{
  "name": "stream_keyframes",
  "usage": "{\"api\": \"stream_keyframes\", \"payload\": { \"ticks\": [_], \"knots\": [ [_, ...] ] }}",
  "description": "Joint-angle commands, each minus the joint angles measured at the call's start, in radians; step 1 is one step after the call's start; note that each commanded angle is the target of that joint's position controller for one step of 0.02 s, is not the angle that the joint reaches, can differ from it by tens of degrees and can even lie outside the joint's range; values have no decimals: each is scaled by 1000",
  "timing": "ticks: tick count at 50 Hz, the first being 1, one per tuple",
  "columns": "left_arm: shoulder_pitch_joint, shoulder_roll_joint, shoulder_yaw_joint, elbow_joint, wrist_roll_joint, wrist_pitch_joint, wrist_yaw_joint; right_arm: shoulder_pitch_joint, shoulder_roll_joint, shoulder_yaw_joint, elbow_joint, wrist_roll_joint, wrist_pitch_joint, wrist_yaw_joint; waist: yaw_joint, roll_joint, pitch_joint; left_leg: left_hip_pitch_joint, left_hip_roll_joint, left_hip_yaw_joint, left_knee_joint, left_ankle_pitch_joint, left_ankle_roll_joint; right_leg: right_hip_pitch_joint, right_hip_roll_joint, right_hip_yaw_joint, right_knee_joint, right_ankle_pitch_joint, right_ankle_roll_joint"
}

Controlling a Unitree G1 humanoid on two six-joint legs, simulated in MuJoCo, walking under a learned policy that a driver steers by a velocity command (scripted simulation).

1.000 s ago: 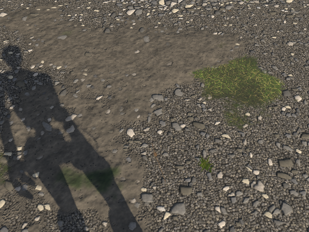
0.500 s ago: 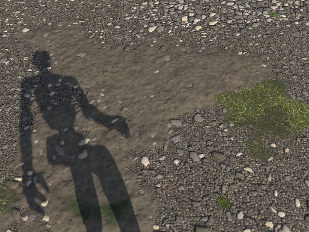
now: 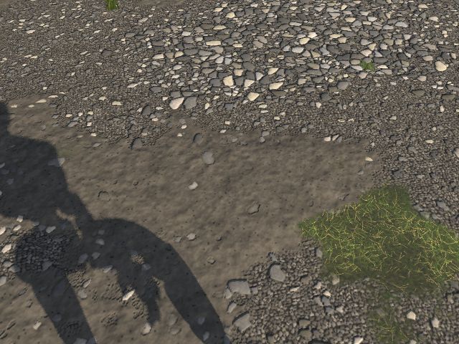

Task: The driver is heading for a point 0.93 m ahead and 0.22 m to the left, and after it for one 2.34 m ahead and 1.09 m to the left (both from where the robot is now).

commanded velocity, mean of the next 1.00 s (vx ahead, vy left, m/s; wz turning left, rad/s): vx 1.00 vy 0.00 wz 0.57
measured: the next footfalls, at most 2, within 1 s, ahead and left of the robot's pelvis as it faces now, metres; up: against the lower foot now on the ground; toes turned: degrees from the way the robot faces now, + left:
right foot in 0.20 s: +0.44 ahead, -0.14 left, +0.00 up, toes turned -2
left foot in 0.72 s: +0.84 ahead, +0.10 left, +0.00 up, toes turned +22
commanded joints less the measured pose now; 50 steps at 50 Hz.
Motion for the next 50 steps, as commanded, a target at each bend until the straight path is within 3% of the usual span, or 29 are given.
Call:
{"api": "stream_keyframes", "payload": {
  "ticks": [1, 5, 7, 9, 10, 11, 12, 13, 14, 15, 16, 17, 18, 20, 22, 25, 29, 32, 34, 35, 36, 37, 38, 39, 40, 41, 44, 47, 50],
  "knots": [
    [-91, 29, -2, -66, -4, -20, -15, -66, -134, -12, -90, 15, -32, -23, 31, 20, 170, -265, 226, -124, -258, 160, 141, 183, 25, -52, -260, 235, 14],
    [-240, 35, -2, -126, -26, -35, -53, 25, -167, -15, -67, 19, -1, -36, -13, 35, 222, 25, 293, -96, -251, 274, 124, 152, 79, -70, -513, 202, 2],
    [-219, 69, 14, -144, -28, -39, -66, 20, -193, -20, -70, 2, 20, -37, 25, 86, 176, 170, 326, -84, -141, 644, 107, 193, 136, -104, -543, 78, -27],
    [-11, 148, 50, -115, -43, -27, -55, -2, -227, -29, -69, -38, 45, -36, 155, 188, 12, 265, 336, -72, 138, 1135, 89, 403, 209, -138, -481, -77, -74],
    [232, 196, 73, -52, -47, -15, -41, -59, -223, -26, -86, -47, 56, -36, 283, 208, -111, 128, 307, -37, 427, 1176, 62, 708, 201, -126, -464, -91, -105],
    [435, 279, 93, 0, -14, -4, -24, -22, -131, -2, -129, -48, 47, -31, 293, 38, -295, -252, 223, -49, 827, 804, 47, 1149, -30, 195, -424, -340, -168],
    [474, 280, 98, 14, -3, -15, -38, 118, 30, 44, -111, 7, 6, -11, 198, -326, -496, -587, 25, -179, 1179, -107, 12, 1435, -241, 780, -657, -816, -305],
    [446, 170, 75, 30, 8, -20, -34, 5, -114, 9, -133, 61, -21, -14, 236, -233, -384, -697, 92, -258, 1221, -102, 62, 1369, -204, 812, -782, -873, -216],
    [382, 122, 64, 28, 16, -22, -30, -149, -157, -4, -182, 88, -28, -19, 231, -144, -199, -752, 134, -223, 1221, -68, 68, 1212, -184, 599, -768, -695, -167],
    [310, 119, 64, 38, 23, -31, -36, -217, -129, 2, -211, 71, -27, -25, 183, 38, -101, -724, 177, -212, 1158, -14, 64, 1025, -160, 468, -793, -508, -142],
    [248, 83, 55, 43, 31, -43, -41, -223, -119, -9, -213, 51, -12, -29, 128, 61, -47, -669, 224, -219, 1089, 43, 60, 884, -128, 357, -809, -397, -125],
    [208, 52, 47, 56, 39, -47, -44, -169, -100, -13, -204, 50, 13, -22, 77, 20, -22, -601, 256, -229, 1066, 69, 53, 783, -108, 274, -830, -348, -114],
    [181, 32, 45, 67, 27, -46, -48, -138, -82, -17, -192, 54, 36, -20, 54, -4, 6, -575, 273, -225, 1042, 70, 46, 726, -87, 190, -854, -301, -101],
    [158, 41, 48, 89, 9, -43, -48, -154, -60, -19, -202, 55, 69, -19, 34, -15, 82, -619, 291, -207, 1022, 92, 36, 651, -64, 38, -888, -194, -67],
    [156, 62, 53, 94, 22, -44, -38, -223, -63, -21, -232, 46, 83, -22, 38, -2, 142, -690, 285, -199, 963, 200, 25, 619, -30, -84, -913, -85, -44],
    [190, 73, 51, 97, 35, -43, -12, -308, -86, -30, -265, 38, 76, -16, 61, 27, 174, -743, 239, -136, 804, 382, 22, 667, 22, -206, -943, 9, -10],
    [282, 137, 57, 110, 30, -29, 19, -470, -81, -23, -340, 30, 47, 28, 109, 65, 220, -797, 204, -12, 555, 477, 50, 851, -23, -287, -917, 219, 35],
    [275, 218, 71, 81, 29, 1, 48, -436, -129, -48, -368, 43, 40, 58, 45, -20, 128, -577, 82, 146, 466, 407, 87, 951, -37, -343, -739, 879, 78],
    [183, 283, 91, 44, 20, 27, 60, -166, -212, -90, -326, 51, 68, 51, -126, -123, -10, -270, 29, 150, 533, 237, 125, 922, -83, -323, -418, 1220, 44],
    [97, 281, 93, 6, 10, 24, 46, 98, -305, -134, -256, 42, 87, 35, -250, -103, -118, 53, 35, 65, 490, 214, 169, 781, -67, -280, -117, 1140, 18],
    [20, 186, 71, -4, -8, 5, 16, 201, -297, -137, -204, 48, 105, 9, -284, 85, -55, 186, 83, -57, 355, 232, 203, 564, 111, -283, 344, 264, 40],
    [120, -38, 13, -71, 3, -47, -13, 91, -265, -105, -219, 6, 93, 21, -52, 446, -21, 303, 146, -425, 338, 228, 310, 171, 274, -96, 682, -618, 46],
    [161, -9, 0, -147, -26, -95, -29, 19, -209, -84, -274, -22, 63, 26, 3, 396, -200, 393, 302, -880, 81, -197, 443, -13, 278, 107, 726, -594, -5],
    [41, 84, 19, -169, -43, -115, -30, 26, -166, -83, -282, -11, 41, 29, -33, 179, -117, 300, 314, -939, -67, -332, 377, -37, 230, 118, 631, -505, -45],
    [15, 91, 27, -178, -38, -113, -22, -38, -158, -78, -291, -3, 24, 37, 35, -41, -23, 126, 300, -888, -90, -352, 321, -2, 186, 113, 503, -411, -53],
    [47, 76, 24, -169, -17, -98, -14, -121, -164, -76, -314, 4, 12, 38, 99, -103, 16, -38, 276, -839, -74, -301, 314, 75, 150, 125, 420, -365, -28],
    [84, 114, 44, -164, 11, -46, 5, -212, -148, -66, -348, 14, 14, 3, 150, -69, 83, -304, 150, -604, -95, -95, 283, 221, 86, 106, 198, -321, 63],
    [-131, 61, 29, -251, 39, -37, 20, -159, -133, -61, -335, 32, 25, -38, 60, 1, 133, -430, 55, -432, -72, 145, 243, 323, 118, 22, -151, -91, 116],
    [-233, 26, 30, -303, 6, -38, 14, -114, -154, -71, -315, 36, 45, -42, -19, 98, 88, -430, 24, -426, -31, 122, 178, 471, 204, -16, -431, 60, 136]
  ]
}}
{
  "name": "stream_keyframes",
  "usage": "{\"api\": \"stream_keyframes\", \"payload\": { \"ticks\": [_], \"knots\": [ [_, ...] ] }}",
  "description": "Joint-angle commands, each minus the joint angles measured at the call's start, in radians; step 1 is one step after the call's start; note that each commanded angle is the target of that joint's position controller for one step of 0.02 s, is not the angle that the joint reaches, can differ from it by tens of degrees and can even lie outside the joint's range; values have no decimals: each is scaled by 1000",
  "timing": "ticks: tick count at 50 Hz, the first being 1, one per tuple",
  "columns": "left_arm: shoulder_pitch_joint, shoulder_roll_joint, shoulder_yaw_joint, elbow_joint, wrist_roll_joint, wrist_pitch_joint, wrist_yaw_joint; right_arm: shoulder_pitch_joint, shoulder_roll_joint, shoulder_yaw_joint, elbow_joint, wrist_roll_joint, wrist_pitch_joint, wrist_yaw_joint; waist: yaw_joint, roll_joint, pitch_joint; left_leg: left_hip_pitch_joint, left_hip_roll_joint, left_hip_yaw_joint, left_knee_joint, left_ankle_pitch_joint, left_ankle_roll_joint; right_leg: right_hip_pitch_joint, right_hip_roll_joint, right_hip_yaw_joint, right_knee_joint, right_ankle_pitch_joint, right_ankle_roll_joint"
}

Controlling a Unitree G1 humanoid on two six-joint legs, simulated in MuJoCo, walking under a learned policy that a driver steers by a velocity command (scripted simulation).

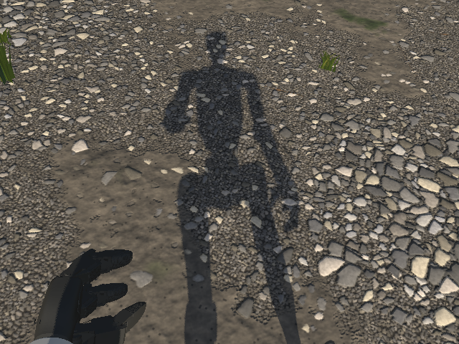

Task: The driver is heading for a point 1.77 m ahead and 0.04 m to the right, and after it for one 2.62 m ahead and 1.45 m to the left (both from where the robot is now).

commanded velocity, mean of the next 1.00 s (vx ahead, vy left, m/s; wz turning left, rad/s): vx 1.00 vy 0.00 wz -0.02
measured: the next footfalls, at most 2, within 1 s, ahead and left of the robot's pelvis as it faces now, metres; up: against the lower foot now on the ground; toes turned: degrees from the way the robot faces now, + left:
right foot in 0.14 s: +0.35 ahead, -0.17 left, +0.00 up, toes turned +17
left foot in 0.60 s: +0.66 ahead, +0.24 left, +0.00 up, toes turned +14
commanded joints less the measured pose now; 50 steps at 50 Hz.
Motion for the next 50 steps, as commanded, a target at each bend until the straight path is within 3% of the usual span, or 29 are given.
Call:
{"api": "stream_keyframes", "payload": {
  "ticks": [1, 4, 5, 6, 7, 8, 9, 10, 11, 12, 13, 15, 16, 19, 22, 25, 28, 29, 30, 31, 32, 33, 34, 35, 36, 38, 41, 47, 50],
  "knots": [
    [-113, 65, 34, -98, -32, -7, -1, -56, -181, -53, -71, 13, -7, -14, -3, 112, 22, -311, 120, -204, -152, 121, 79, 343, 132, -135, -230, 141, 37],
    [-102, 137, 71, -107, -63, -22, -5, -57, -173, -63, -58, 21, -2, -24, 16, 158, 5, -103, 171, -293, -31, 189, 53, 343, 121, -77, -336, 75, 19],
    [-26, 173, 91, -93, -67, -31, -4, -79, -180, -68, -64, 15, 2, -25, 66, 167, -42, -52, 175, -294, 65, 347, 34, 416, 126, -89, -341, 38, -5],
    [150, 207, 112, -61, -68, -35, -2, -124, -185, -66, -82, -2, 3, -16, 171, 172, -157, -46, 151, -250, 255, 503, 0, 603, 96, -94, -317, 21, -41],
    [431, 239, 118, -19, -60, -23, 9, -188, -132, -41, -126, -40, 2, -2, 298, 153, -355, -229, 141, -183, 581, 428, -28, 972, -53, 25, -182, -149, -86],
    [511, 318, 124, 23, -9, -25, -12, 23, -9, -3, -163, 6, -8, 8, 158, -392, -531, -586, 15, -81, 915, -255, -74, 1304, -320, 667, -404, -593, -284],
    [476, 234, 112, 17, -10, -21, -24, 15, -90, 4, -138, 51, -4, -5, 184, -430, -425, -752, 136, -29, 1041, -185, -70, 1251, -344, 847, -489, -901, -286],
    [436, 142, 96, 21, -17, -6, -16, -105, -152, -4, -139, 28, 1, -6, 222, -264, -248, -796, 172, 18, 1061, -90, -69, 1110, -281, 664, -500, -821, -244],
    [422, 142, 91, 48, -9, 10, -15, -207, -162, -6, -155, -4, -2, -2, 221, -58, -138, -752, 196, 57, 1025, -37, -70, 948, -223, 486, -505, -592, -217],
    [416, 151, 91, 73, 1, 14, -22, -300, -145, -6, -187, -27, -14, 1, 208, 33, -58, -721, 215, 66, 965, -21, -62, 819, -176, 370, -512, -428, -209],
    [394, 133, 80, 92, 9, 10, -26, -305, -122, -4, -202, -16, -16, 10, 162, 10, -25, -678, 244, 48, 918, -6, -56, 726, -158, 301, -527, -349, -215],
    [386, 63, 56, 130, -12, 6, -43, -288, -96, 2, -200, 10, -6, 15, 121, -36, -1, -649, 264, 50, 848, -29, -51, 647, -127, 207, -560, -281, -224],
    [389, 62, 53, 147, -25, 5, -47, -290, -86, 7, -204, 11, -3, 17, 103, -37, 19, -668, 274, 46, 807, -33, -51, 621, -134, 188, -575, -269, -235],
    [403, 142, 68, 176, -27, 2, -38, -358, -94, 18, -227, -13, -11, 26, 85, -7, 83, -770, 295, 49, 676, 125, -73, 598, -166, 130, -631, -176, -266],
    [452, 153, 61, 202, -43, 3, -29, -507, -106, 27, -269, -33, -30, 40, 126, 9, 118, -645, 301, 148, 441, 332, -94, 514, -114, 6, -693, -62, -232],
    [524, 189, 58, 230, -54, 15, -18, -609, -111, 23, -304, -16, -53, 59, 158, -6, 138, -451, 241, 185, 244, 404, -113, 507, -123, -33, -731, -3, -223],
    [555, 229, 53, 258, -42, 37, -12, -514, -200, -23, -297, -7, -65, 52, 79, -106, 24, -245, 162, 212, 144, 272, -89, 659, -143, -52, -518, 475, -180],
    [551, 246, 52, 268, -30, 46, -11, -363, -244, -49, -270, -1, -61, 40, -21, -143, -72, -41, 134, 236, 138, 212, -69, 624, -116, -84, -316, 634, -156],
    [507, 236, 46, 247, -16, 44, -7, -131, -280, -70, -221, -7, -49, 20, -148, -146, -189, 297, 224, 162, 206, 201, -53, 389, -84, -89, -19, 532, -118],
    [626, 61, 3, 213, -4, 29, -7, 12, -392, -91, -188, -44, -40, 6, -83, 161, -417, 665, 528, -282, 162, -105, 38, 77, 41, -97, 418, -141, -79],
    [668, 33, -10, 206, -68, 10, -8, 60, -356, -76, -171, -48, -42, 22, -70, 354, -589, 671, 630, -696, -110, -466, 96, -20, 72, 16, 624, -420, -100],
    [523, 110, 20, 181, -108, 14, 4, 21, -276, -59, -141, -33, -45, 23, -72, 272, -356, 535, 586, -610, -179, -480, 52, -148, 33, -14, 715, -363, -98],
    [421, 114, 22, 152, -98, 19, 8, -34, -229, -46, -117, -23, -46, 22, -57, 197, -191, 380, 570, -429, -166, -322, 33, -201, -8, -54, 712, -298, -97],
    [367, 107, 25, 145, -67, 30, 8, -99, -192, -37, -102, -38, -48, 25, -14, 106, -105, 208, 531, -282, -174, -156, 15, -144, -50, -68, 664, -244, -101],
    [396, 89, 31, 146, -59, 48, -2, -156, -149, -30, -89, -58, -53, 26, 50, 150, -74, 82, 504, -174, -188, -62, 14, -69, -83, -54, 621, -205, -100],
    [415, 47, 33, 147, -73, 97, -20, -245, -94, -25, -66, -46, -57, 27, 113, 178, -8, -53, 476, 7, -241, 37, -10, -9, -116, -50, 575, -227, -96],
    [341, 46, 33, 110, -51, 129, -23, -288, -133, -37, -49, -46, -63, 14, 139, 108, 85, -121, 469, 196, -296, 208, -22, -69, -127, -61, 505, -123, -77],
    [150, 96, 32, 48, -43, 110, -75, -241, -263, -59, -30, -43, -60, -13, 102, -8, 143, 0, 410, 443, -342, 341, -72, 10, -64, -224, 103, 191, -129],
    [179, 166, 59, 33, -59, 109, -87, -222, -356, -78, -36, -34, -28, -14, 149, 74, 67, 181, 428, 479, -153, 1074, -92, 160, 58, -363, 39, 63, -177]
  ]
}}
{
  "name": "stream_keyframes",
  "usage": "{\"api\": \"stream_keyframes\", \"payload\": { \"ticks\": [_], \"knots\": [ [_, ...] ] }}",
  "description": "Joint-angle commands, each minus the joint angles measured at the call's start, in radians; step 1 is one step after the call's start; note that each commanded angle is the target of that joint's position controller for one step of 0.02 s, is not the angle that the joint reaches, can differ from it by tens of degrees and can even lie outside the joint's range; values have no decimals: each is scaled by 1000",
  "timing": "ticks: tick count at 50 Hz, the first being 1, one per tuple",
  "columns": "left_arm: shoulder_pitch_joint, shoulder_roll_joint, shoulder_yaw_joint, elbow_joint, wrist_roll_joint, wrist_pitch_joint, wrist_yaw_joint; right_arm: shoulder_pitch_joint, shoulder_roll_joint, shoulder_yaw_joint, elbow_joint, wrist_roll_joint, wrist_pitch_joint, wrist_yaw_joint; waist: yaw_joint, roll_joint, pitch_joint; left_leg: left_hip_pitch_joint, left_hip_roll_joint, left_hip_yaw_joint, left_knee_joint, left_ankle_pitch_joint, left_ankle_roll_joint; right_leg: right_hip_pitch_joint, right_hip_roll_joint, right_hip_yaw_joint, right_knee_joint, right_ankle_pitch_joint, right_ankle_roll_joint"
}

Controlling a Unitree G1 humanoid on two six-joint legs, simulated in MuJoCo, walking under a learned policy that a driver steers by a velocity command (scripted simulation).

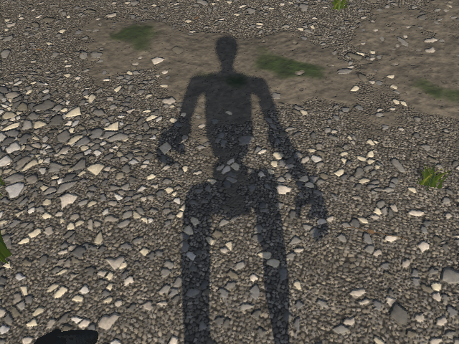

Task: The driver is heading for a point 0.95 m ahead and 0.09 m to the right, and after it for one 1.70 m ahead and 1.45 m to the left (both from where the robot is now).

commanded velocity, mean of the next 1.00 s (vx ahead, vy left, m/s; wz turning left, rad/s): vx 0.94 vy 0.00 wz -0.19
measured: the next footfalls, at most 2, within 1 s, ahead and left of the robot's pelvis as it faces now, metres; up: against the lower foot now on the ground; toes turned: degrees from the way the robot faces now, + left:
right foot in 0.06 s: +0.26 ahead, -0.07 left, +0.00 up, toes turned -8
left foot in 0.52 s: +0.71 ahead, +0.01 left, +0.00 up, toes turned -29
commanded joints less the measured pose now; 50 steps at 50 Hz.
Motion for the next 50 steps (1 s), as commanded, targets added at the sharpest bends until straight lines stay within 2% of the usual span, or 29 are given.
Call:
{"api": "stream_keyframes", "payload": {
  "ticks": [1, 3, 4, 5, 6, 7, 8, 11, 15, 17, 22, 24, 25, 26, 27, 28, 29, 30, 31, 32, 35, 39, 42, 44, 46, 47, 48, 49, 50],
  "knots": [
    [144, 127, 46, -35, -21, 4, -9, -158, -268, -56, -118, 17, 12, -7, 191, 112, -3, -153, 259, -23, 200, 1450, 138, 347, 126, -124, -9, -137, -57],
    [553, 263, 119, 70, -21, 28, 15, -226, -249, -50, -141, 30, 16, -2, 393, 91, -175, -423, 215, -63, 789, 1372, 119, 923, 170, -34, -92, -193, -131],
    [505, 312, 126, 97, -19, 38, 26, -235, -41, 7, -171, 12, -22, 8, 290, -334, -37, -766, -56, -102, 1325, 67, 70, 1006, 84, 213, -194, -68, -209],
    [382, 284, 82, 16, 22, -3, 16, -69, 21, 41, -263, 36, -76, 21, 92, -447, -288, -1074, -125, -398, 1493, -115, 82, 1187, -113, 916, -472, -588, -421],
    [378, 178, 70, -22, 22, -25, 10, -217, -112, 26, -276, 46, -106, 28, 178, -215, -269, -1079, -53, -485, 1396, 6, 140, 1124, -139, 1007, -619, -769, -340],
    [383, 159, 65, 0, 31, -51, 3, -303, -117, 20, -306, 67, -109, 25, 147, -53, -112, -1099, -34, -457, 1288, 57, 153, 968, -130, 972, -656, -743, -298],
    [332, 133, 56, -1, 27, -69, -3, -309, -96, 25, -286, 39, -97, 12, 100, 115, -80, -1016, 22, -468, 1174, 106, 153, 834, -100, 881, -628, -665, -253],
    [214, 126, 49, -32, 23, -73, 23, -252, -98, 11, -267, 7, -52, 9, 18, 78, -4, -871, 60, -483, 976, 143, 89, 557, 4, 677, -615, -467, -254],
    [249, 94, 37, -7, 3, -61, 73, -453, -22, 34, -328, -12, -37, 5, 91, 50, 76, -803, 43, -391, 580, 382, 15, 406, 99, 460, -629, -266, -209],
    [272, 92, 39, 15, 4, -50, 80, -515, 16, 44, -347, -8, -39, 17, 145, -10, 66, -687, 16, -331, 407, 585, 3, 353, 122, 382, -618, -259, -156],
    [356, 79, 43, 85, -5, -46, 80, -550, -62, 6, -369, 32, -55, 31, 185, -83, 59, -709, 24, -361, 240, 596, 38, 632, 21, 448, -541, -195, -122],
    [333, 111, 54, 89, 15, -33, 78, -410, -117, -26, -343, 36, -62, 27, 100, -119, -16, -619, -4, -322, 249, 471, 85, 762, -5, 437, -398, 224, -98],
    [291, 126, 53, 77, 38, -28, 68, -248, -154, -48, -313, 46, -58, 18, -3, -135, -124, -440, -11, -295, 275, 426, 120, 753, 19, 398, -220, 435, -71],
    [209, 91, 34, 38, 65, -31, 62, 32, -174, -50, -262, 41, -46, 9, -142, -112, -293, -85, 79, -393, 393, 301, 161, 550, 44, 361, 110, 372, -49],
    [442, -67, -5, 36, 16, -51, 54, 127, -274, -65, -204, 7, -42, 25, -8, 404, -452, 252, 317, -998, 202, -113, 374, 177, 227, 283, 552, -373, 36],
    [422, -7, -16, 58, -26, -62, 56, 157, -176, -45, -182, 16, -47, 41, -44, 445, -400, 247, 348, -1307, 0, -413, 388, 6, 202, 285, 630, -526, 29],
    [245, 58, -5, 23, -22, -74, 53, 77, -99, -28, -184, 21, -37, 34, -61, 277, -200, 114, 308, -1174, -11, -350, 352, -67, 136, 247, 628, -472, 7],
    [108, 62, -11, -11, 6, -90, 53, 44, -93, -23, -187, 12, -28, 36, -59, 81, -115, -43, 252, -1037, 0, -149, 326, -27, 109, 218, 561, -422, 1],
    [27, 47, -12, -40, 35, -107, 52, 25, -93, -20, -183, 7, -26, 44, -32, 3, -49, -172, 203, -950, -6, -1, 323, 9, 95, 212, 465, -411, 3],
    [30, 33, -10, -49, 42, -113, 48, 4, -67, -9, -179, 0, -29, 45, 18, 27, -44, -242, 159, -884, -19, 73, 322, 66, 69, 224, 378, -388, 8],
    [37, 14, -17, -52, 46, -113, 48, 5, -39, 3, -157, 33, -24, 39, 71, 74, -4, -349, 125, -813, -56, 177, 353, 124, 55, 203, 165, -404, 55],
    [-141, -8, -36, -105, 45, -132, 30, 14, -97, -15, -153, 45, -13, 6, 34, 67, 67, -575, 98, -728, -96, 215, 327, 294, 94, 161, -159, -130, 109],
    [-201, 25, -18, -118, 35, -135, 32, 66, -100, -17, -137, 57, 1, -3, 10, 84, 75, -633, 84, -722, -80, 253, 282, 491, 138, 168, -294, 38, 134],
    [-213, 57, 6, -126, 36, -134, 42, 122, -90, -18, -109, 60, 25, -8, 6, 100, 54, -519, 61, -733, 45, 428, 229, 524, 172, 160, -382, 4, 123],
    [-81, 97, 36, -115, 48, -136, 56, 89, -103, -27, -124, 57, 45, -10, 101, 125, -62, -491, -8, -688, 325, 720, 140, 704, 147, 153, -417, 38, 83],
    [134, 141, 51, -86, 58, -132, 68, 25, -80, -21, -172, 40, 46, -11, 205, 100, -222, -640, -39, -654, 618, 612, 93, 987, -2, 246, -342, 161, 21],
    [248, 198, 55, -72, 70, -106, 70, 213, 61, 15, -175, 23, 46, -12, 131, -243, -458, -882, -148, -540, 978, -238, 42, 1313, -359, 594, -239, 572, -127],
    [263, 192, 57, -47, 45, -84, 54, 275, -21, 23, -190, 45, 52, -15, 118, -371, -577, -977, -50, -502, 1184, -232, 29, 1327, -438, 842, -319, 327, -201],
    [195, 95, 38, -76, 51, -66, 63, 155, -82, -1, -199, 55, 63, -25, 140, -246, -412, -1054, 4, -463, 1219, -152, 15, 1195, -352, 692, -368, 265, -171]
  ]
}}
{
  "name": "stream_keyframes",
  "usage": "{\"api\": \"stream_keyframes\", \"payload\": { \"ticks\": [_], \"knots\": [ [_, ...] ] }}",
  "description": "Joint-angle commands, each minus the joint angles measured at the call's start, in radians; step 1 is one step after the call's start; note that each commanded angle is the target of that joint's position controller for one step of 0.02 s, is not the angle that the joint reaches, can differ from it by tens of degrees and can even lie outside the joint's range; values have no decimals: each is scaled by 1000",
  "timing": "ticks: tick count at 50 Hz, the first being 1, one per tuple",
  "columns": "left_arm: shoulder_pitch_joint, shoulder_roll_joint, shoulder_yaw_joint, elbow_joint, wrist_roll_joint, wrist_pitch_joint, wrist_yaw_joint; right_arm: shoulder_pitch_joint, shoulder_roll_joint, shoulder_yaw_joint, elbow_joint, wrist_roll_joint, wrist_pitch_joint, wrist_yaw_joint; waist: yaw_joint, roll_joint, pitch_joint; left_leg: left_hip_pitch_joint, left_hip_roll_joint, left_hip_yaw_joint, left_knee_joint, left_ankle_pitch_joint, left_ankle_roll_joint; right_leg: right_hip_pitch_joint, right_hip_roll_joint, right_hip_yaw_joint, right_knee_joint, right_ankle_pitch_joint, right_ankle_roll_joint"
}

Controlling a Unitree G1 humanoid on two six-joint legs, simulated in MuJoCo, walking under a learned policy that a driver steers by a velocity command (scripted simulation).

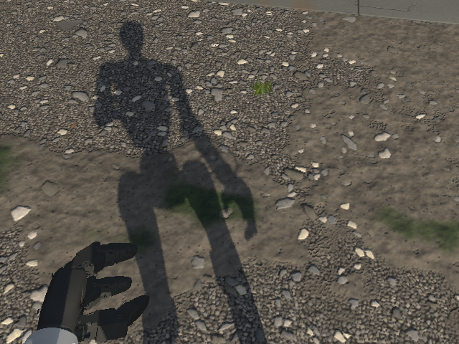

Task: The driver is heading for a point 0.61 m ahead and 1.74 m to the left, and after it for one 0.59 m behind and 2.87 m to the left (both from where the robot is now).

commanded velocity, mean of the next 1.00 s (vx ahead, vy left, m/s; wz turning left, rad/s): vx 0.11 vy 0.00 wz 0.91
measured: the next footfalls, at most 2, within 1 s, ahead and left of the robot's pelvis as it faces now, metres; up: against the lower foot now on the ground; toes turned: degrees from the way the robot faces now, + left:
left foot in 0.32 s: +0.27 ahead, +0.15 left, +0.00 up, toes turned +21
right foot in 0.74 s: +0.40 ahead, -0.02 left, +0.00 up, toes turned +51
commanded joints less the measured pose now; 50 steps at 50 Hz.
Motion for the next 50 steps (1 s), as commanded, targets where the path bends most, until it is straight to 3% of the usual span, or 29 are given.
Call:
{"api": "stream_keyframes", "payload": {
  "ticks": [1, 2, 4, 6, 8, 10, 12, 14, 15, 16, 17, 18, 19, 20, 21, 24, 26, 29, 34, 36, 37, 38, 39, 40, 41, 43, 44, 47, 50],
  "knots": [
    [300, 124, 59, 12, -4, 48, 19, -37, -161, -33, -140, 1, 6, -20, 194, -190, -256, -607, 118, 125, 381, 55, -56, 739, -413, 364, -113, 566, -269],
    [252, 103, 52, 21, -5, 56, 21, -80, -165, -42, -147, -14, 20, -21, 167, -121, -177, -574, 143, 144, 357, 88, -64, 604, -358, 261, -138, 612, -249],
    [160, 110, 59, 49, -2, 55, 23, -91, -92, -35, -175, -7, 46, -8, 95, -159, -75, -473, 201, 152, 211, 110, -55, 378, -318, 130, -233, 502, -225],
    [107, 142, 75, 74, -9, 49, 24, -159, -61, -26, -207, -12, 55, -1, 91, -155, -42, -420, 209, 183, 42, 187, -57, 289, -322, 42, -298, 502, -234],
    [60, 178, 89, 87, -22, 51, 29, -155, -73, -27, -197, -17, 55, 20, 76, -142, -101, -293, 203, 195, -149, 396, -26, 281, -298, -64, -290, 477, -208],
    [39, 197, 96, 101, -44, 50, 26, -168, -103, -34, -186, -17, 60, 43, 78, -135, -118, -202, 178, 226, -276, 517, 0, 287, -285, -141, -268, 430, -178],
    [52, 220, 104, 117, -62, 49, 20, -210, -146, -48, -206, -17, 73, 59, 83, -121, -107, -162, 163, 245, -347, 522, 30, 307, -299, -175, -219, 387, -152],
    [66, 241, 113, 130, -76, 54, 18, -205, -194, -72, -217, -22, 78, 61, 61, -93, -107, -80, 115, 286, -425, 511, 73, 315, -287, -214, -97, 409, -117],
    [81, 232, 111, 136, -77, 58, 16, -145, -226, -91, -202, -27, 76, 53, 28, -51, -127, 27, 73, 301, -471, 531, 109, 281, -251, -242, 42, 411, -87],
    [131, 203, 101, 138, -53, 67, 9, -54, -289, -118, -185, -29, 70, 34, -9, 86, -140, 206, 86, 206, -526, 761, 168, 130, -185, -257, 288, 183, -32],
    [227, 118, 71, 110, 9, 77, -1, -127, -409, -126, -236, -27, 69, 15, 117, 406, -156, 355, 320, -206, -539, 1162, 325, -160, -20, -242, 644, -571, 47],
    [244, 189, 73, 102, 0, 81, -2, -159, -382, -110, -302, -62, 43, 34, 82, 314, -367, 391, 431, -497, -681, 790, 444, -229, 28, 14, 783, -568, 32],
    [165, 243, 84, 96, -32, 80, -2, -185, -340, -98, -307, -51, 24, 46, 63, 161, -304, 326, 401, -435, -730, 620, 391, -246, 3, 54, 764, -468, 2],
    [140, 235, 83, 91, -26, 81, 6, -219, -315, -92, -299, -26, 18, 41, 87, 89, -218, 240, 350, -370, -732, 521, 331, -247, -17, 59, 690, -392, -11],
    [135, 228, 82, 104, -11, 85, 18, -254, -290, -83, -304, -13, 24, 33, 108, 43, -177, 169, 313, -322, -730, 500, 291, -222, -36, 67, 618, -347, -11],
    [151, 211, 78, 126, -7, 94, 19, -339, -279, -78, -337, -40, 45, 2, 151, 51, -172, 17, 230, -219, -716, 639, 257, -68, 2, 55, 440, -262, 11],
    [150, 182, 69, 134, -11, 97, 19, -326, -281, -82, -333, -33, 52, -11, 145, 36, -190, 11, 212, -223, -701, 669, 257, -36, 33, 62, 342, -236, 32],
    [135, 166, 63, 133, -19, 107, 15, -333, -277, -84, -334, -24, 67, -21, 136, 56, -185, -24, 190, -264, -700, 545, 236, 3, 59, 81, 242, -171, 45],
    [121, 176, 73, 120, -23, 100, 7, -340, -258, -83, -333, -22, 81, -12, 122, 136, -143, -63, 155, -353, -680, 433, 196, 110, 76, 96, 60, -157, 24],
    [176, 190, 87, 133, -25, 94, 4, -365, -247, -81, -338, -14, 86, -10, 154, 146, -137, -99, 119, -369, -637, 396, 160, 231, 58, 81, -109, -68, 3],
    [203, 222, 100, 140, -18, 96, 8, -345, -216, -72, -335, -9, 87, -8, 155, 88, -148, -162, 64, -323, -552, 250, 118, 338, -30, 119, -211, -10, -31],
    [184, 295, 111, 122, 1, 109, 18, -274, -155, -55, -332, -9, 87, -4, 103, -137, -166, -311, -58, -147, -337, -8, 62, 448, -257, 340, -269, -40, -137],
    [162, 294, 110, 114, 37, 110, 18, -265, -213, -72, -346, -11, 73, 1, 86, -291, -113, -410, -80, -18, -108, -6, 19, 344, -375, 527, -341, -57, -248],
    [101, 240, 98, 84, 33, 105, 27, -261, -288, -93, -327, -17, 67, 4, 77, -242, -77, -424, 5, 12, 16, 71, -9, 306, -376, 472, -337, -89, -262],
    [57, 195, 86, 68, 18, 109, 39, -251, -300, -100, -300, -15, 71, 4, 76, -188, -53, -419, 31, 35, 64, 146, -25, 282, -304, 348, -322, -121, -224],
    [58, 176, 75, 60, -3, 119, 57, -221, -248, -88, -272, -23, 85, 1, 93, -129, -46, -436, 48, 77, 201, 216, -54, 298, -241, 222, -296, -37, -203],
    [85, 175, 70, 65, -2, 122, 60, -231, -226, -79, -275, -20, 85, 2, 105, -108, -46, -432, 58, 109, 221, 224, -63, 301, -232, 177, -296, 28, -216],
    [176, 197, 74, 90, 4, 134, 52, -307, -177, -54, -302, -14, 76, -4, 165, -133, -61, -447, 85, 147, 99, 212, -86, 401, -231, 124, -292, 111, -255],
    [191, 227, 83, 98, -3, 139, 35, -325, -154, -36, -302, -26, 71, -4, 178, -167, -94, -365, 107, 158, -66, 170, -90, 438, -254, 98, -275, 156, -272]
  ]
}}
